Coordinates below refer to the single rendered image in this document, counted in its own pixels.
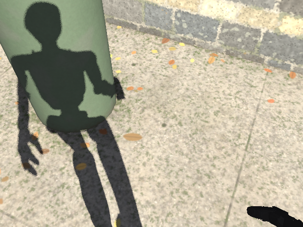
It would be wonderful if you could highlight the right robot hand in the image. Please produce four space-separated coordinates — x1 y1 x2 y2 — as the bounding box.
246 206 303 227

